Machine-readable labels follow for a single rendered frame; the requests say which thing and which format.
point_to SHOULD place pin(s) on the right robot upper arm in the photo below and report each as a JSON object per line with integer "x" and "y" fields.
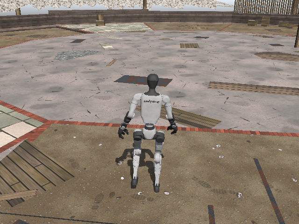
{"x": 167, "y": 105}

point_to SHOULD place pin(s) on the robot right hand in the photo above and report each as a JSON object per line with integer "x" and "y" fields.
{"x": 170, "y": 128}

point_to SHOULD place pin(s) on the robot left forearm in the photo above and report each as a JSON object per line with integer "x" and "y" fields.
{"x": 125, "y": 122}

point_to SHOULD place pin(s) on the robot right foot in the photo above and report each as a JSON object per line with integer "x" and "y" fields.
{"x": 156, "y": 188}

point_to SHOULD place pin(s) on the robot torso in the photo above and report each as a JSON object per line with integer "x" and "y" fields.
{"x": 150, "y": 113}

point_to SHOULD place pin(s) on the robot left hand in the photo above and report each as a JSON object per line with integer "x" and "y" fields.
{"x": 120, "y": 132}

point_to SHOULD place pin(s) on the left robot upper arm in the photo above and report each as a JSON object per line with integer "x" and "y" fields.
{"x": 134, "y": 104}

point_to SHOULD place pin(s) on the robot right forearm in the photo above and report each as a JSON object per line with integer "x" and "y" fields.
{"x": 172, "y": 122}

